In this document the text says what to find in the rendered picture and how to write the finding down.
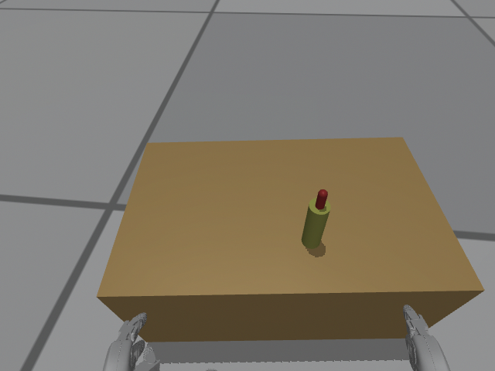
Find right robot hand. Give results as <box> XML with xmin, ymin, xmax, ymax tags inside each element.
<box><xmin>403</xmin><ymin>305</ymin><xmax>450</xmax><ymax>371</ymax></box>

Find left robot hand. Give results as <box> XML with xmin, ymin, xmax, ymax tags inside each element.
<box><xmin>103</xmin><ymin>312</ymin><xmax>160</xmax><ymax>371</ymax></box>

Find bottle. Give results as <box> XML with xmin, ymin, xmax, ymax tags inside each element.
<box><xmin>302</xmin><ymin>189</ymin><xmax>331</xmax><ymax>249</ymax></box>

